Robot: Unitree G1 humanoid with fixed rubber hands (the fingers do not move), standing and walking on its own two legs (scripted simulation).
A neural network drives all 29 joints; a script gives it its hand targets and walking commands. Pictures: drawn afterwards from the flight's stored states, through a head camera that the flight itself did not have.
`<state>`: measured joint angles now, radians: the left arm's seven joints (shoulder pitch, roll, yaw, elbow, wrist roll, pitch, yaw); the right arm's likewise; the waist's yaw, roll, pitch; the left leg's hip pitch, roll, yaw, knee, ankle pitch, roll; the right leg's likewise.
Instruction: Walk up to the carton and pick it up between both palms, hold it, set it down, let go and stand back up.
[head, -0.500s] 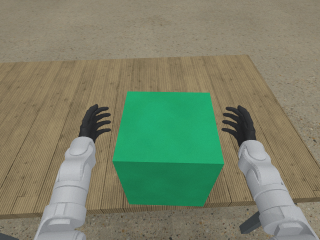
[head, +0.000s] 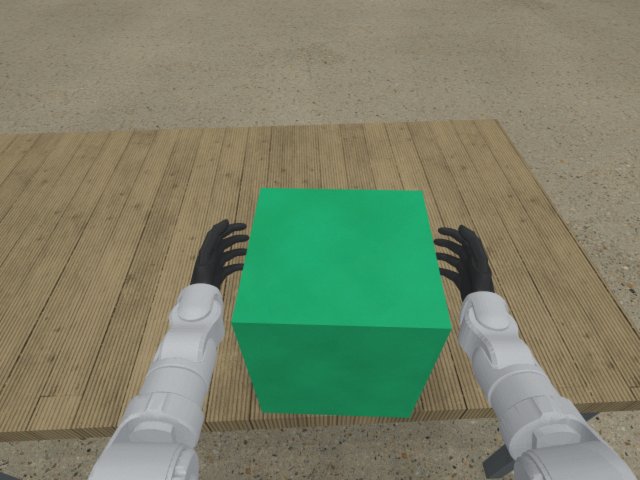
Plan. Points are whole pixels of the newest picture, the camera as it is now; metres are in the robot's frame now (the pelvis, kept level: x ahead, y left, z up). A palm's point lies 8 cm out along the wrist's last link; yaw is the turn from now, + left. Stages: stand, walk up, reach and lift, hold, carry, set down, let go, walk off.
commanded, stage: reach and lift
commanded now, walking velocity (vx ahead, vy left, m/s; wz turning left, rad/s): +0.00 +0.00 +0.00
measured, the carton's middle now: (338, 307) +0.35 +0.00 +0.02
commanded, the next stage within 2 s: none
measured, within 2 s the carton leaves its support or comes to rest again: leaves its support in 1.82 s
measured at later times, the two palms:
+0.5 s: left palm (225, 279) +0.38 +0.15 +0.05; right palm (452, 286) +0.36 -0.15 +0.05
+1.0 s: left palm (216, 291) +0.35 +0.16 +0.06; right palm (452, 293) +0.34 -0.14 +0.06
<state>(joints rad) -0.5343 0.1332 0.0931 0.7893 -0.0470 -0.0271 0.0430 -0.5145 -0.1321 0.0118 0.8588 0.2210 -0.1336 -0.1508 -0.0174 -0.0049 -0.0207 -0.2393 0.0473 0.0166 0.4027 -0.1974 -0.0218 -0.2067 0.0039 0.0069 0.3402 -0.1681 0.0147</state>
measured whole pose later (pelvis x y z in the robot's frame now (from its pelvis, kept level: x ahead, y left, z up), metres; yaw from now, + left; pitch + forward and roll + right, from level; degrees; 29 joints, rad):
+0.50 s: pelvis +0.00 +0.00 +0.00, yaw +0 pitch +3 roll -1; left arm -0.58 0.04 0.15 0.79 0.06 -0.03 0.10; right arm -0.57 -0.04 -0.06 0.91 0.14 -0.17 -0.20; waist -0.02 -0.02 -0.01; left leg -0.27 0.05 0.01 0.42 -0.19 -0.02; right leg -0.23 0.01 0.01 0.33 -0.15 0.02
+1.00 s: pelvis +0.01 +0.00 +0.01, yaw +1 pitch -2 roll -1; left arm -0.38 -0.08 0.27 0.51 0.29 0.02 -0.02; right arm -0.38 0.06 -0.17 0.73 -0.10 -0.22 -0.15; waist -0.02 -0.05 0.04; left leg -0.09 0.04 0.00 0.30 -0.17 -0.02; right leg -0.04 -0.01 -0.02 0.22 -0.14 0.02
